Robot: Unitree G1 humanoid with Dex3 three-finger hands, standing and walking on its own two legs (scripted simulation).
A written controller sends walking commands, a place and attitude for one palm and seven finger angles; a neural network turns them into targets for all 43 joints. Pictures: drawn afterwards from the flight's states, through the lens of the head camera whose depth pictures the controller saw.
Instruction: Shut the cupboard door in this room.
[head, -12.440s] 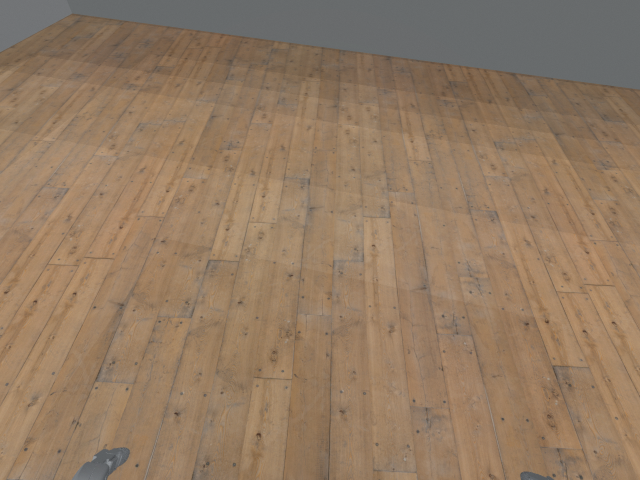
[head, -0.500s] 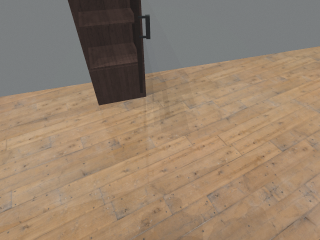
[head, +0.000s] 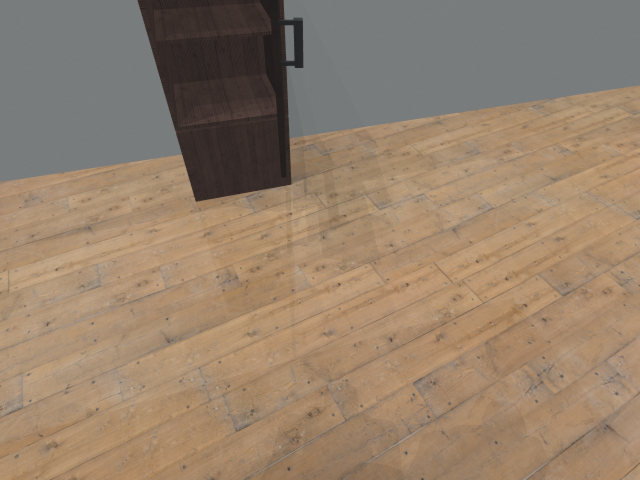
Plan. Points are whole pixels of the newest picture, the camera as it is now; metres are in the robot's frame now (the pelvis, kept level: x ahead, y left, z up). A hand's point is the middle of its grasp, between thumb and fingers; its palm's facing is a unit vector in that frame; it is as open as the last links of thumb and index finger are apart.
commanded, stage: look at it before walking up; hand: left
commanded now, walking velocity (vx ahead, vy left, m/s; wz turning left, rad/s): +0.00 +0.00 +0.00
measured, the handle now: (290, 43) +1.15 +0.15 +0.06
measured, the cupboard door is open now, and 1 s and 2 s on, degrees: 77 77 77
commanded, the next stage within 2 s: walk to a spot facing it in 1.04 s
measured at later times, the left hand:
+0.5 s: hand out of the picture -0.02 +0.16 -0.18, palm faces +0.04 -0.99 -0.16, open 7.4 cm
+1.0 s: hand out of the picture +0.03 +0.20 -0.17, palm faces +0.03 -0.97 -0.23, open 7.4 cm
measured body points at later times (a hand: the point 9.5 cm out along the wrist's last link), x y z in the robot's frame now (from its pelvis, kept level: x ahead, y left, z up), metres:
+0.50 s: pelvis +0.01 +0.01 +0.00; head +0.01 +0.01 +0.45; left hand -0.02 +0.21 -0.16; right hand -0.02 -0.20 -0.16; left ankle +0.01 +0.09 -0.74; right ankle +0.02 -0.13 -0.74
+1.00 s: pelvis +0.02 +0.01 +0.00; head +0.03 +0.01 +0.45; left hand +0.03 +0.25 -0.16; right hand +0.03 -0.23 -0.15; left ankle +0.01 +0.09 -0.74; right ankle +0.02 -0.13 -0.74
